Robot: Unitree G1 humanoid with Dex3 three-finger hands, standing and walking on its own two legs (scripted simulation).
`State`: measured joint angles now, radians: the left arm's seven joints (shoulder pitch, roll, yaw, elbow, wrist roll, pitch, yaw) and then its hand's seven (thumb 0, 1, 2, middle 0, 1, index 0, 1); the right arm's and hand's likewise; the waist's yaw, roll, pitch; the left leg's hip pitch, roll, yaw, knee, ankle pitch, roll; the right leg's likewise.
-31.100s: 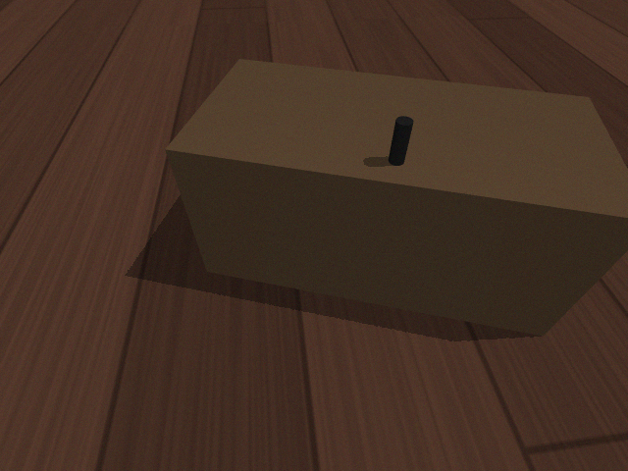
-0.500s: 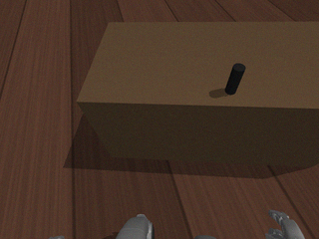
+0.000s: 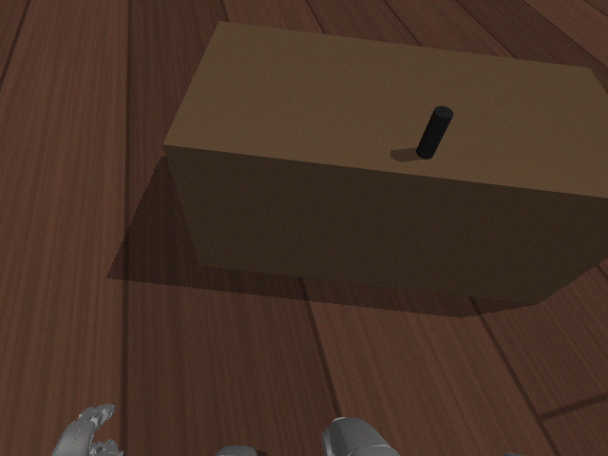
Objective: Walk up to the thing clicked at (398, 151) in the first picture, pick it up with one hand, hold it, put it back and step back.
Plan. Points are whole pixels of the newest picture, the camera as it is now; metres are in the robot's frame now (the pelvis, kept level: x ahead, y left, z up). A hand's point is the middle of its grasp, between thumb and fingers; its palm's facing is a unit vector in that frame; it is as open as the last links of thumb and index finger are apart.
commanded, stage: step back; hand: right
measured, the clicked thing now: (433, 133) +0.82 -0.29 -0.11
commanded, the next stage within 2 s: stand in 1.76 s
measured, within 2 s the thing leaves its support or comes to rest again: neither
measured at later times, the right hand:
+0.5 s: hand out of the picture -0.09 -0.30 -0.16, palm faces -0.03 +0.92 -0.39, open 7.3 cm
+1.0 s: hand out of the picture -0.15 -0.31 -0.14, palm faces -0.04 +0.92 -0.39, open 7.3 cm
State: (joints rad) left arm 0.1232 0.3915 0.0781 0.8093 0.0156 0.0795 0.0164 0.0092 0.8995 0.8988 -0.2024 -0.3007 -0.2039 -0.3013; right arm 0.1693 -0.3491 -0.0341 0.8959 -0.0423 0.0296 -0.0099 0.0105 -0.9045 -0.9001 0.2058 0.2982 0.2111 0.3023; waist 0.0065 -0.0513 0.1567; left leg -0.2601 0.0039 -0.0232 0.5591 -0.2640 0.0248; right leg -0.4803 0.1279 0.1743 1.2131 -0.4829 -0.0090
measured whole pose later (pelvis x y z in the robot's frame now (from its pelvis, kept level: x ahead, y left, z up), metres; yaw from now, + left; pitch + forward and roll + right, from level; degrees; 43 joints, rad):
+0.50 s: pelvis -0.17 -0.03 -0.01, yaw -1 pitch -1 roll +2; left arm 0.18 0.37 0.07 0.81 0.06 0.06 0.01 0.01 0.90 0.90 -0.21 -0.30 -0.21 -0.30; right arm 0.20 -0.40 -0.04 0.88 -0.01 0.04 -0.03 0.01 -0.91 -0.90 0.20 0.30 0.21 0.30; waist 0.02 0.02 0.13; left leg -0.39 -0.07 -0.09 0.99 -0.50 -0.02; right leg -0.33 -0.03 0.00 0.61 -0.26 -0.01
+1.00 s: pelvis -0.26 -0.05 +0.00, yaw -1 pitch -3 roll +0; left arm 0.28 0.35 0.06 0.99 0.05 -0.01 -0.01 0.01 0.90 0.90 -0.20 -0.30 -0.21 -0.30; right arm 0.17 -0.39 -0.05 0.93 -0.04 0.01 0.01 0.01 -0.91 -0.90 0.20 0.30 0.21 0.30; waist 0.06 0.02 0.05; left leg -0.36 0.00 -0.04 0.78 -0.46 0.00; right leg -0.16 0.01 0.04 0.53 -0.33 -0.01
